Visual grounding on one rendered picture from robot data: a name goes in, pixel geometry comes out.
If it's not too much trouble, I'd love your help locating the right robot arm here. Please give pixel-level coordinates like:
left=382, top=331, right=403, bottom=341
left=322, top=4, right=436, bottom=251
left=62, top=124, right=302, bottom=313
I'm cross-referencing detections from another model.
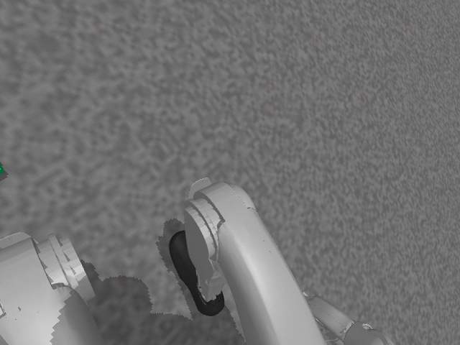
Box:
left=344, top=321, right=395, bottom=345

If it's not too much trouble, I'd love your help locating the right robot hand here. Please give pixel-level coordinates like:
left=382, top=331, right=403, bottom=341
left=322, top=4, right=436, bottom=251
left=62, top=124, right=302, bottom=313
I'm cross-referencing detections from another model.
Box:
left=302, top=291, right=356, bottom=345

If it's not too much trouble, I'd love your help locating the right robot foot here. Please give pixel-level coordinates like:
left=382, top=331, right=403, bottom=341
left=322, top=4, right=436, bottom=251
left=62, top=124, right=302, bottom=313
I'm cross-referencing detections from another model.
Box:
left=169, top=231, right=224, bottom=316

